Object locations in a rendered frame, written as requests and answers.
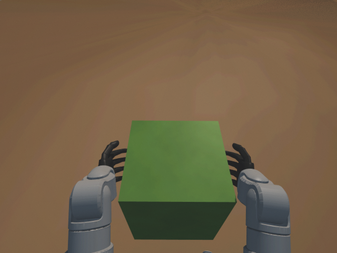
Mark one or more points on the right robot hand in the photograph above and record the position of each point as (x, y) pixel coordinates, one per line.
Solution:
(244, 161)

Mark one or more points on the left robot hand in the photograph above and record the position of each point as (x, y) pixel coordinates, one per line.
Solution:
(108, 155)

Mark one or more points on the carton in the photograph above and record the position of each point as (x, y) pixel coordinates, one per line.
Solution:
(176, 182)

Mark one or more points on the robot right forearm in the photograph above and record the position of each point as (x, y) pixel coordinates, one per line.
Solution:
(267, 213)

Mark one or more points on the robot left forearm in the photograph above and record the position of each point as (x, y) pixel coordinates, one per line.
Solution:
(89, 214)

